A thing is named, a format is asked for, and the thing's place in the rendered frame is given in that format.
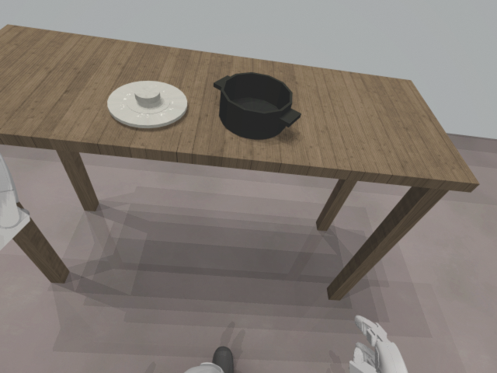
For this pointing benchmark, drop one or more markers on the robot left hand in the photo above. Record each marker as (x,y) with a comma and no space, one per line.
(12,219)

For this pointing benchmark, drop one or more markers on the robot left foot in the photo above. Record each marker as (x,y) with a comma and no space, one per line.
(224,359)

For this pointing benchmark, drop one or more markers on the pot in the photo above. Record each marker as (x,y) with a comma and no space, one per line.
(255,106)

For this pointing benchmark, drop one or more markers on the lid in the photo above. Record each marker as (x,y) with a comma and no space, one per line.
(123,106)

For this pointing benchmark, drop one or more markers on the robot right hand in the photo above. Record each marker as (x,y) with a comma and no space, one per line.
(386,358)

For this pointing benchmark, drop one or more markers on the knob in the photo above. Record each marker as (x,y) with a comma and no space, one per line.
(147,94)

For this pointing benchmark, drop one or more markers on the table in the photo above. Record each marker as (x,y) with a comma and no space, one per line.
(54,88)

